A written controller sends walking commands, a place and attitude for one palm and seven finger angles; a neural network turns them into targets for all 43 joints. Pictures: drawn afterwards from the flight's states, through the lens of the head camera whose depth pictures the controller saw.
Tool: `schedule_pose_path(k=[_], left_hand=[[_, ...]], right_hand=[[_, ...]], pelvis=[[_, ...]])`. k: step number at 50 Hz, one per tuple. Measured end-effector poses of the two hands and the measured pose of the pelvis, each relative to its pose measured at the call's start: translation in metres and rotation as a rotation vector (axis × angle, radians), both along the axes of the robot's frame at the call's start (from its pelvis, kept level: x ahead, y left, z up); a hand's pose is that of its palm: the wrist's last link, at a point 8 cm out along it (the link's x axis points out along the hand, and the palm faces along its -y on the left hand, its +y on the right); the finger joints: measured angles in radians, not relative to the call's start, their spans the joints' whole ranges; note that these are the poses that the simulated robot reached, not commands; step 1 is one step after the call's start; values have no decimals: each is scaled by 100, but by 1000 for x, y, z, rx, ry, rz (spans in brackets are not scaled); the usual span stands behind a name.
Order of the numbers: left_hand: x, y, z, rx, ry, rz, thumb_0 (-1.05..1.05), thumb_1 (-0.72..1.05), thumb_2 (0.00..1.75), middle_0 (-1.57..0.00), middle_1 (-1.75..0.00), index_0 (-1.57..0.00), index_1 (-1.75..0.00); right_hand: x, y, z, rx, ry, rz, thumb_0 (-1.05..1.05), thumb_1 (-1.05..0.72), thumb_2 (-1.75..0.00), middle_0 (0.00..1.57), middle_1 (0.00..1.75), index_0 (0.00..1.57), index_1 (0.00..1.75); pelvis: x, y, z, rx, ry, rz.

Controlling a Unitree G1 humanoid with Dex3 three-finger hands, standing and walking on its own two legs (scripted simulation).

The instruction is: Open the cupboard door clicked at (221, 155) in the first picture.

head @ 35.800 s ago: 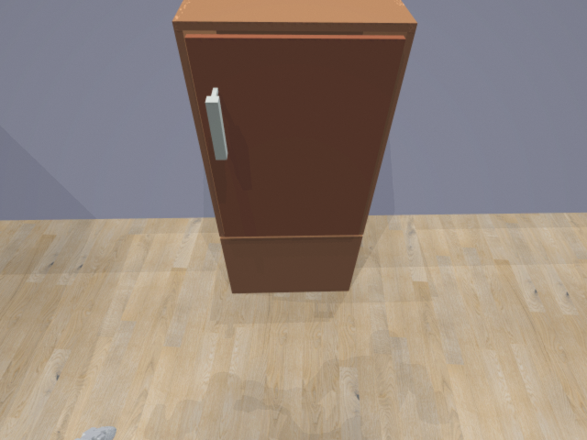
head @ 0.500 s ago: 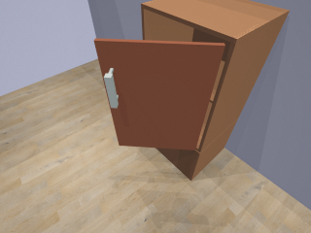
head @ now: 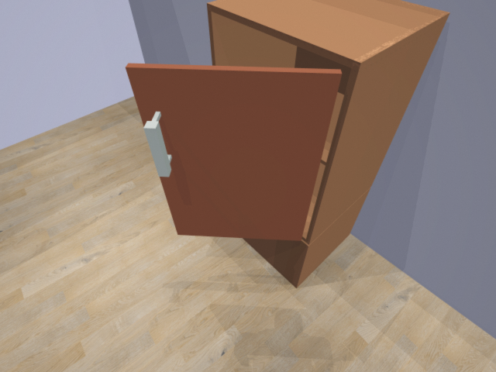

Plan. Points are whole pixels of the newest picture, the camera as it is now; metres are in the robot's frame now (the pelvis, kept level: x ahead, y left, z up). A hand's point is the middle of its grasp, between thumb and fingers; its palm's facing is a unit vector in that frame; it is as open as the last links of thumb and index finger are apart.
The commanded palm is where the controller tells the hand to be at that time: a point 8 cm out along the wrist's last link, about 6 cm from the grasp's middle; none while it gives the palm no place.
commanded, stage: come to a stop and stand still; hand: left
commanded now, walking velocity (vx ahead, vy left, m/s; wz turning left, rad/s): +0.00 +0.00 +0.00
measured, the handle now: (161, 144) +0.57 +0.23 +0.03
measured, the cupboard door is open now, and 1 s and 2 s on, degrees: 44 44 44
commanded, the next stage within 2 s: look again from close up in 0.10 s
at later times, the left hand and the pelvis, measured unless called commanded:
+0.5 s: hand out of the picture +0.01 +0.16 -0.17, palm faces +0.04 -0.98 -0.18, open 7.4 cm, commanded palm none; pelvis +0.01 -0.01 +0.00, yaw +0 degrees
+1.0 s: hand (137, 366) +0.15 +0.19 -0.07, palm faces +0.27 -0.95 -0.16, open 7.4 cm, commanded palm +0.12 +0.22 -0.06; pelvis +0.01 +0.00 -0.01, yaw +3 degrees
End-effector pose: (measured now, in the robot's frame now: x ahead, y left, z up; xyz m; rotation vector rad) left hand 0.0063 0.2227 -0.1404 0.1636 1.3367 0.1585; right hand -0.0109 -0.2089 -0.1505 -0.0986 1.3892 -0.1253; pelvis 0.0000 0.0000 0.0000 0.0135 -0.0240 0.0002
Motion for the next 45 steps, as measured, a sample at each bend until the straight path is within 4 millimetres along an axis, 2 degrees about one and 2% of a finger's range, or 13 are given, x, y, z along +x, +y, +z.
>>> schedule_pose_path(k=[9,21,43,45], left_hand=[[-1,-7,0,-8,13,8,1,93,90,-20,-30,-20,-30],[-4,-16,-1,-24,35,21,1,92,90,-20,-30,-20,-30],[-2,-20,-2,-21,38,22,1,92,90,-20,-30,-20,-30],[17,-8,14,8,-85,99,4,95,89,-20,-30,-20,-30]], right_hand=[[12,-9,2,-12,-8,11,0,-91,-90,20,30,20,30],[18,-13,3,-17,1,16,0,-91,-90,20,30,20,30],[16,-11,2,-6,23,13,0,-91,-90,20,30,20,30],[24,-17,5,-39,-60,14,1,-92,-90,20,30,20,30]], pelvis=[[5,-5,1,-1,-1,1],[12,-9,2,-2,0,3],[16,-11,1,-7,3,1],[15,-11,-1,-6,-2,0]])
